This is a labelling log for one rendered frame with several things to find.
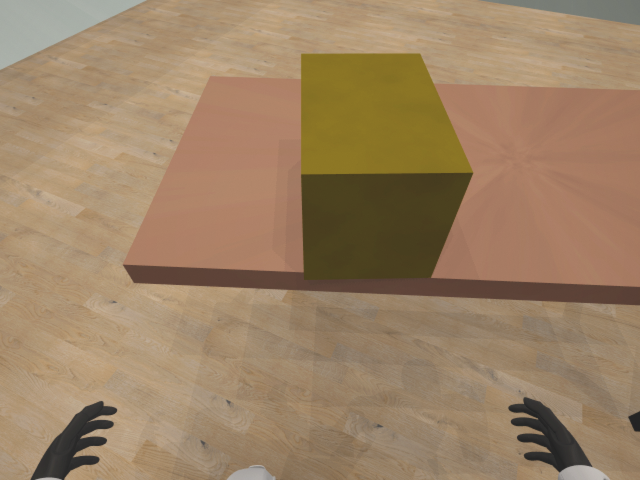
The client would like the table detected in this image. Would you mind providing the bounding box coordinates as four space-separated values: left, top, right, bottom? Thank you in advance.
123 76 640 432

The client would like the carton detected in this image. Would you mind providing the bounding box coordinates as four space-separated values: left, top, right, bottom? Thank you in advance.
301 53 473 280

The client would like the robot right hand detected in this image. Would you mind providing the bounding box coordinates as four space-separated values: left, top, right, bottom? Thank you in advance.
508 397 592 473

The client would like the robot left hand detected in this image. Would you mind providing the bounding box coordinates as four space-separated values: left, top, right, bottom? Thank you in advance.
31 401 117 480

